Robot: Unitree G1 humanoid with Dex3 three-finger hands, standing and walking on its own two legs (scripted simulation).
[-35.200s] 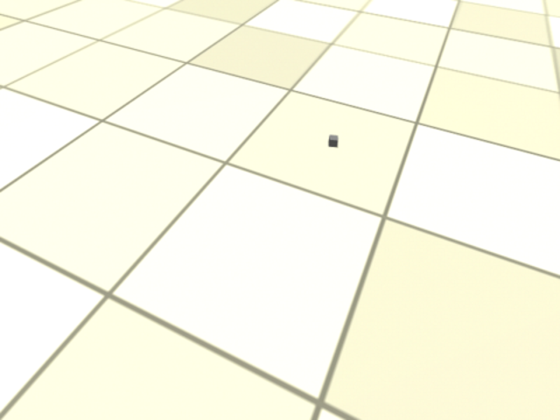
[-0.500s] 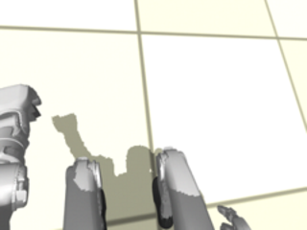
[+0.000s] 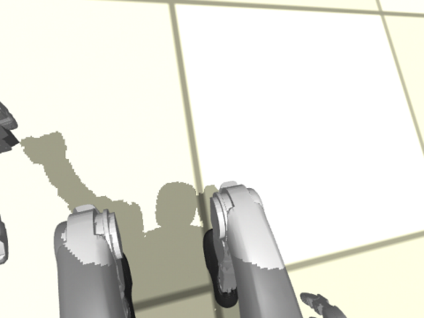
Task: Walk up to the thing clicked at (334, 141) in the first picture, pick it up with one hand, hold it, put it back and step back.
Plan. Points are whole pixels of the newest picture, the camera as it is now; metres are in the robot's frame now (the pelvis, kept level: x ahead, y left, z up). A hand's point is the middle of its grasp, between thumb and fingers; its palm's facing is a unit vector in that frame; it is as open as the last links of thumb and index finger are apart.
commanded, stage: crouch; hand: left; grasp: from above
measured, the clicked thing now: out of the picture +0.48 +0.33 -0.20
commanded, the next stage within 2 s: lower in 0.30 s
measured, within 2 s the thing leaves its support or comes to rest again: rests again in 1.60 s
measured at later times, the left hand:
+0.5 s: hand out of the picture +0.47 +0.33 -0.20, palm faces -0.41 -0.14 -0.90, open 5.4 cm
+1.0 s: hand (13, 147) +0.47 +0.33 -0.26, palm faces -0.42 -0.16 -0.90, open 5.3 cm
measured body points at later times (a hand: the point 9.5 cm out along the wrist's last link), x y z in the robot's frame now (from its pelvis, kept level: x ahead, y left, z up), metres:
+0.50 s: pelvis +0.00 +0.00 -0.04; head +0.26 +0.07 +0.33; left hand +0.49 +0.33 -0.15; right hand +0.05 -0.27 -0.14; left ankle +0.08 +0.14 -0.33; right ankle +0.10 -0.13 -0.33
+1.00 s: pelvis +0.01 +0.01 -0.06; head +0.27 +0.08 +0.29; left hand +0.49 +0.33 -0.21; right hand +0.03 -0.27 -0.15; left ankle +0.08 +0.14 -0.33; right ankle +0.10 -0.13 -0.33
